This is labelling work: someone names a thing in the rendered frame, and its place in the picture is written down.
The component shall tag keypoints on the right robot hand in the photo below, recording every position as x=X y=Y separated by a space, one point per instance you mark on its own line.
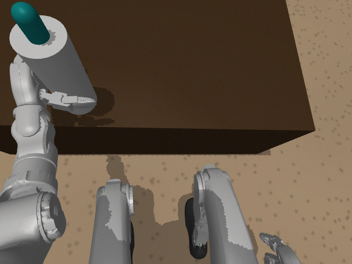
x=285 y=255

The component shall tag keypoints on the left robot arm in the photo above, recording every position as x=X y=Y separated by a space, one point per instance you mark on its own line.
x=31 y=216

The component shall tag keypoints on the bottle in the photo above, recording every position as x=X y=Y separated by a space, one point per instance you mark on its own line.
x=45 y=46

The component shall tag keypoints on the left robot hand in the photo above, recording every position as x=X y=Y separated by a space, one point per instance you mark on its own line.
x=27 y=88

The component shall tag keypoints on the right robot foot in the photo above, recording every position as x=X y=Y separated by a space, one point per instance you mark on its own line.
x=196 y=251

